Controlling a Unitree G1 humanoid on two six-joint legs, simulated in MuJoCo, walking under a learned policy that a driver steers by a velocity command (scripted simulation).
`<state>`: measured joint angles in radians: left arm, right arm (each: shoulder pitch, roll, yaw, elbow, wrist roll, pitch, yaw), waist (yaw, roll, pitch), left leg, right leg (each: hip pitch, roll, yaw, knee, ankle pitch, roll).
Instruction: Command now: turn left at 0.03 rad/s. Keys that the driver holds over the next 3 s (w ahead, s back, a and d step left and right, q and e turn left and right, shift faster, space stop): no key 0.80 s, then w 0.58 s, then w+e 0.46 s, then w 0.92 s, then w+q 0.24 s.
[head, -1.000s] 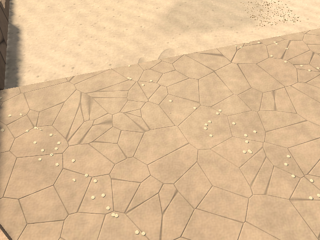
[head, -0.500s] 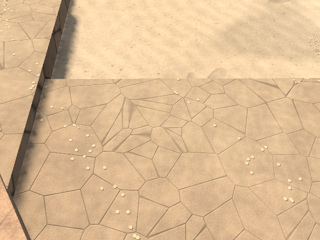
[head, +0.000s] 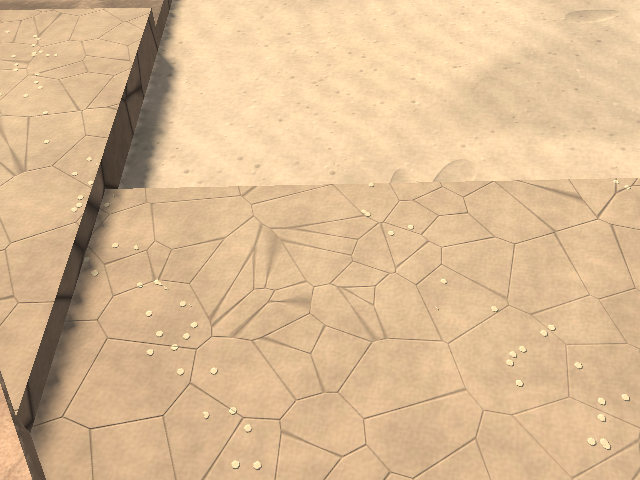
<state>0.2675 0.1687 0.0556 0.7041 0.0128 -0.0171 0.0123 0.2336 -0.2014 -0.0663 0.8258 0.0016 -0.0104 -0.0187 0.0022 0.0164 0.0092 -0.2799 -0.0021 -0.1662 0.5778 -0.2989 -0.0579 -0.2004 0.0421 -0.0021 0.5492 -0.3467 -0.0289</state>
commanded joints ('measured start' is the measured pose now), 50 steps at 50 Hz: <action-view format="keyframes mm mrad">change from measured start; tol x4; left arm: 1 31 98 33 -58 -2 -6 1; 41 124 106 20 211 -10 0 17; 45 192 220 55 219 -31 -5 32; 50 148 190 46 203 -37 -44 25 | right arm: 1 -3 -83 -19 -23 4 -12 -6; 32 -1 -88 -17 248 7 14 -41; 42 36 -65 -9 281 10 16 -46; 46 -141 -94 -13 179 31 -30 -31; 50 -120 -83 -18 181 39 -75 1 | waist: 1 9 3 -54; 40 2 -15 58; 43 31 -104 73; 45 78 -183 181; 47 70 -157 229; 50 43 -96 166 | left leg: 1 31 32 -10 -32 337 36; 7 54 37 -7 -36 362 34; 40 72 31 33 -129 233 9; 41 74 15 54 -118 157 10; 42 47 -11 88 -79 48 14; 44 -139 -45 169 92 -172 34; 47 -404 80 107 349 -213 78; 48 -438 100 105 343 -198 93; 50 -344 94 143 193 -149 105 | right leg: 1 48 -81 80 -78 379 -19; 8 55 -74 72 -89 418 -17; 40 9 -72 74 -191 185 -12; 42 9 -80 106 -244 -114 -35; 44 21 -216 310 -363 -467 -142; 45 1 -315 440 -425 -513 -203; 47 74 -395 537 -457 -395 -258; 50 132 -322 355 -427 -173 -195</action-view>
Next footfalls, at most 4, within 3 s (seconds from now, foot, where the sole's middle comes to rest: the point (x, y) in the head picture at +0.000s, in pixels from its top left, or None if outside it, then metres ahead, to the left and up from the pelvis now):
1.14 left None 0.13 0.14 -0.77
1.64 right None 0.50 -0.07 -0.77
2.14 left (305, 357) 0.80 0.07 -0.77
2.68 right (425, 285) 1.02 -0.23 -0.77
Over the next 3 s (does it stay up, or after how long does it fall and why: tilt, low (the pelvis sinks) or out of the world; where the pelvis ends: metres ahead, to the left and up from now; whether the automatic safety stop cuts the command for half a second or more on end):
stays up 1.04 -0.15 0.02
